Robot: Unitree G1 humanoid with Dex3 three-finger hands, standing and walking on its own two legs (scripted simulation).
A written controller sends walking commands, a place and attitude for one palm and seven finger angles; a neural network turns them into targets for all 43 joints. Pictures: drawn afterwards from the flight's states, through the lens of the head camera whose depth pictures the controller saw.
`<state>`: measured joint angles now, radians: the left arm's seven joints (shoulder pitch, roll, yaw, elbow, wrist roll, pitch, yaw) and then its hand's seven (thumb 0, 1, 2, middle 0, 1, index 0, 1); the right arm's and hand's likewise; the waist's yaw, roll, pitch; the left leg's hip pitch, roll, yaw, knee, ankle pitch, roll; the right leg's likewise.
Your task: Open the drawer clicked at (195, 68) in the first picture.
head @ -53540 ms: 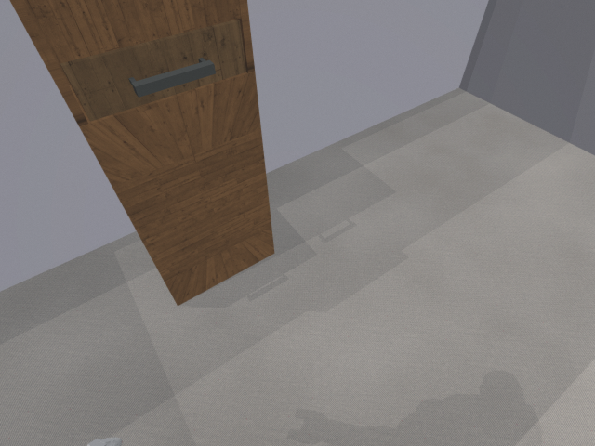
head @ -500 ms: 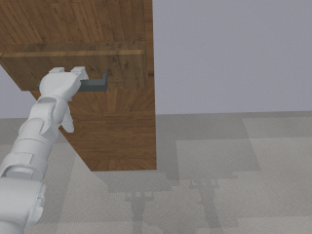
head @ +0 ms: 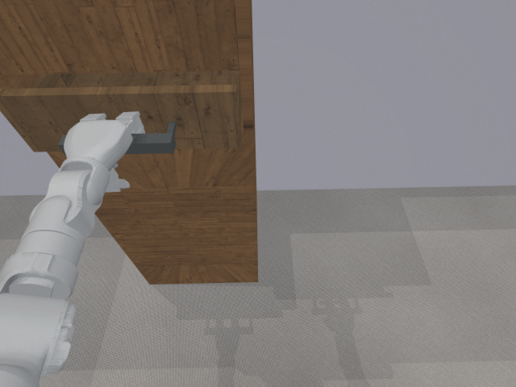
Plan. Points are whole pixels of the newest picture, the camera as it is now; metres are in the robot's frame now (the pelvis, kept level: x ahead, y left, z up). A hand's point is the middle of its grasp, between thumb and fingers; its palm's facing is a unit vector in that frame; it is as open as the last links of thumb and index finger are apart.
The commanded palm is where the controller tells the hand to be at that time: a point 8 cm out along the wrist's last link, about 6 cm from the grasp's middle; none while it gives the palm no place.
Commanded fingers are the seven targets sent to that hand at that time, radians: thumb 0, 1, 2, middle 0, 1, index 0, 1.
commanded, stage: close the thumb around the handle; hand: left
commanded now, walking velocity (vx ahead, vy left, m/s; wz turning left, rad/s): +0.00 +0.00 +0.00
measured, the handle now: (121, 135) +0.49 +0.23 +0.12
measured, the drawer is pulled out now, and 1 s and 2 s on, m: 0.05 0.11 0.23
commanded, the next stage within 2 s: pull the drawer open in 0.32 s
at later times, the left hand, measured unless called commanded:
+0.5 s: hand (115, 166) +0.44 +0.24 +0.09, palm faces -0.02 -0.03 -1.00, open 5.5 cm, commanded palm +0.41 +0.25 +0.15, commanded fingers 0.00 0.90 0.90 -0.40 -1.35 -0.40 -1.35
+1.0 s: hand (106, 195) +0.38 +0.24 +0.09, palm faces +0.01 -0.06 -1.00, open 5.5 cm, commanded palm +0.35 +0.24 +0.15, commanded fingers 0.00 0.90 0.90 -0.40 -1.35 -0.40 -1.35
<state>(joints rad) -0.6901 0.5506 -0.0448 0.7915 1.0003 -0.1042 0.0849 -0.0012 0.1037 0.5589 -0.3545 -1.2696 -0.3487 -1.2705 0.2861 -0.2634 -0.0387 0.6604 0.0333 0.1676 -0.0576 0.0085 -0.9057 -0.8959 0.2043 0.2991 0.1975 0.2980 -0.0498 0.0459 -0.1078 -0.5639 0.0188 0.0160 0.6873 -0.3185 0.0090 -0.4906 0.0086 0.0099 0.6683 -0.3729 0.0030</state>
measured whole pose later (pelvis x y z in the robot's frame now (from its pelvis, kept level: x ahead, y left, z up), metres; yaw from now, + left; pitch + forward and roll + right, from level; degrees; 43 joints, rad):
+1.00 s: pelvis +0.03 +0.00 +0.01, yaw -1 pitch +9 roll +0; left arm -0.22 0.52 -0.03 0.22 0.92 0.03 0.05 0.02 0.74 0.81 -0.29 -1.35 -0.41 -1.35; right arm 0.18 -0.26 -0.03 0.61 0.03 0.14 -0.03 0.01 -0.91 -0.90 0.20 0.30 0.20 0.30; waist 0.00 0.07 -0.11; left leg -0.43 0.02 0.04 0.62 -0.33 0.01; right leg -0.37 0.00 0.03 0.60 -0.38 0.01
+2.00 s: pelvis +0.01 -0.01 +0.01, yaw +0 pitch +4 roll +0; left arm 0.19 0.50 0.01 -0.13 0.89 -0.01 0.09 0.03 0.72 0.81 -0.30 -1.35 -0.42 -1.35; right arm 0.11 -0.25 0.00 0.61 0.00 0.10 -0.03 0.01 -0.91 -0.90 0.20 0.30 0.20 0.30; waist 0.05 0.08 -0.07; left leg -0.36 0.01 0.02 0.60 -0.31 0.00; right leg -0.30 0.00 0.02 0.61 -0.37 0.00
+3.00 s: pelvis +0.01 +0.00 +0.00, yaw -2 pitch +6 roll +0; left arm 0.72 0.55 0.11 -0.49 0.83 0.01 0.20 0.01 0.71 0.75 -0.28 -1.32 -0.37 -1.28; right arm 0.13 -0.27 0.00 0.54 0.00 0.11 0.01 0.01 -0.91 -0.90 0.20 0.30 0.20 0.30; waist 0.03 0.09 -0.12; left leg -0.43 0.04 0.05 0.70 -0.36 0.00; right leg -0.38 0.02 0.04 0.68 -0.40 0.00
